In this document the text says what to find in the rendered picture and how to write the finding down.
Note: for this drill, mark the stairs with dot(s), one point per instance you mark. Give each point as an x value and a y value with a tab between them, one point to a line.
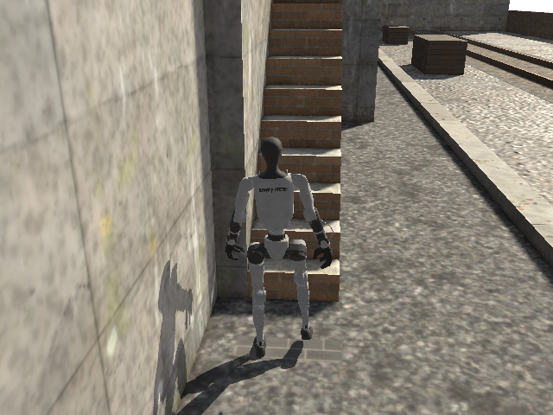
302	108

